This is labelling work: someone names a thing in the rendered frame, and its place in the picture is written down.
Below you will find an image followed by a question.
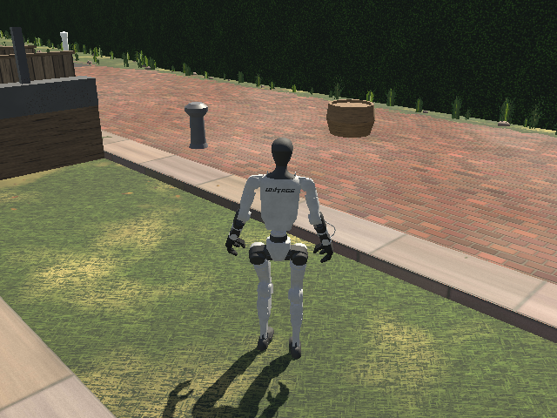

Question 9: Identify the robot left forearm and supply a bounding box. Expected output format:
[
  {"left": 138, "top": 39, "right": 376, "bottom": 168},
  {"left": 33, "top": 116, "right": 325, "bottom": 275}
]
[{"left": 229, "top": 208, "right": 245, "bottom": 240}]

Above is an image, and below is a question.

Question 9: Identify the robot right upper arm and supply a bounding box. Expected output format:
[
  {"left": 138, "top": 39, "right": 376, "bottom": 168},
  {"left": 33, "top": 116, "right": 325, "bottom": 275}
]
[{"left": 299, "top": 176, "right": 322, "bottom": 225}]

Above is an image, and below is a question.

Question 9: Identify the right robot hand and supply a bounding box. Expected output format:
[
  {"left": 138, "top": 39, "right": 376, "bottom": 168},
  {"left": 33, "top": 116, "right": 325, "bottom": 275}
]
[{"left": 313, "top": 242, "right": 333, "bottom": 263}]

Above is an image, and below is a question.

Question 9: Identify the robot left upper arm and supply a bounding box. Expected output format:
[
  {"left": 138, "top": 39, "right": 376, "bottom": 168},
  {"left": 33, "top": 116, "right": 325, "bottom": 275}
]
[{"left": 237, "top": 174, "right": 263, "bottom": 222}]

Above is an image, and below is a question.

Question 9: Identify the robot torso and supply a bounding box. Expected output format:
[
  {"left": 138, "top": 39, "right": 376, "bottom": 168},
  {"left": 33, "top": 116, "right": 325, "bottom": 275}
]
[{"left": 260, "top": 171, "right": 301, "bottom": 261}]

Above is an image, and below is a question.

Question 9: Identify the left robot hand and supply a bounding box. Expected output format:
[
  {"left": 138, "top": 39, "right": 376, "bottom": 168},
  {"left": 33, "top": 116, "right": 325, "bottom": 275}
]
[{"left": 225, "top": 235, "right": 245, "bottom": 256}]

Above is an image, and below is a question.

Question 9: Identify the right robot thigh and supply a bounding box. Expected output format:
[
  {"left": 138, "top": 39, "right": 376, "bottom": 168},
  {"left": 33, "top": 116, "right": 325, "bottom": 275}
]
[{"left": 288, "top": 243, "right": 308, "bottom": 304}]

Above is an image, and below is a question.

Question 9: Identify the robot right forearm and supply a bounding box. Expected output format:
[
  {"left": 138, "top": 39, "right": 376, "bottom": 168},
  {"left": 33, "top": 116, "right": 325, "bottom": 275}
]
[{"left": 314, "top": 212, "right": 332, "bottom": 246}]

